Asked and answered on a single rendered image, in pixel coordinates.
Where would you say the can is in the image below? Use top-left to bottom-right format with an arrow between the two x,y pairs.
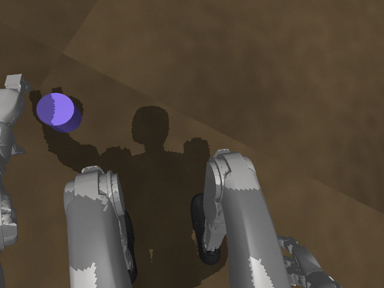
37,93 -> 82,133

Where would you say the right robot foot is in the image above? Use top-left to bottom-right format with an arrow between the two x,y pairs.
191,193 -> 221,265

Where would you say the left robot arm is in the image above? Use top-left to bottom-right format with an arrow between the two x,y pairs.
0,123 -> 18,288

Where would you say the left robot hand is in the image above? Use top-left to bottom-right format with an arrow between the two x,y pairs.
0,74 -> 32,155

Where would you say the right robot hand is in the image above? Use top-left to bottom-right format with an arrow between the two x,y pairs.
277,235 -> 323,288

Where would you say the right robot arm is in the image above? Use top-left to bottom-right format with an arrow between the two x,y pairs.
305,271 -> 343,288

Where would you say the left robot foot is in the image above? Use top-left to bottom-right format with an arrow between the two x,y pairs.
124,210 -> 137,284

